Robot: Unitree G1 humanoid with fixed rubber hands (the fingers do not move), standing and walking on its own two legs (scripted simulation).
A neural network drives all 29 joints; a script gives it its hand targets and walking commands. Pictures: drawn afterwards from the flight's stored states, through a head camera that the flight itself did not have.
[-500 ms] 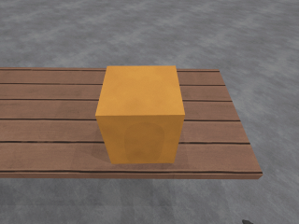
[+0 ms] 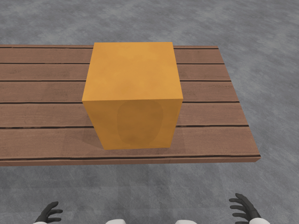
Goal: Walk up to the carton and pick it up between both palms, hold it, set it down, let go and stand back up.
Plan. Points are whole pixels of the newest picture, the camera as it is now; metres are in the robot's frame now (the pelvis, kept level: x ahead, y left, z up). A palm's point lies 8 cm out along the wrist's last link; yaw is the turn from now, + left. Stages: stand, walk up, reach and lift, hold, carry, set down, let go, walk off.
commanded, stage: reach and lift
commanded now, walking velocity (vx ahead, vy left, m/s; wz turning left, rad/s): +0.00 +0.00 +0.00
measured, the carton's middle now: (135, 99) +0.43 +0.05 +0.05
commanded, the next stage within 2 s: none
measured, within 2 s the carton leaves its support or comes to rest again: neither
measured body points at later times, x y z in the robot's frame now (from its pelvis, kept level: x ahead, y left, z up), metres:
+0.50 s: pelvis -0.01 -0.03 +0.01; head +0.00 +0.00 +0.46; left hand +0.13 +0.26 -0.07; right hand +0.14 -0.26 -0.07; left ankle +0.00 +0.13 -0.73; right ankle -0.01 -0.13 -0.73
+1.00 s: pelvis -0.01 +0.00 +0.02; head -0.02 +0.01 +0.47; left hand +0.16 +0.25 -0.02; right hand +0.15 -0.22 -0.02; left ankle +0.00 +0.13 -0.73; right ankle -0.01 -0.13 -0.73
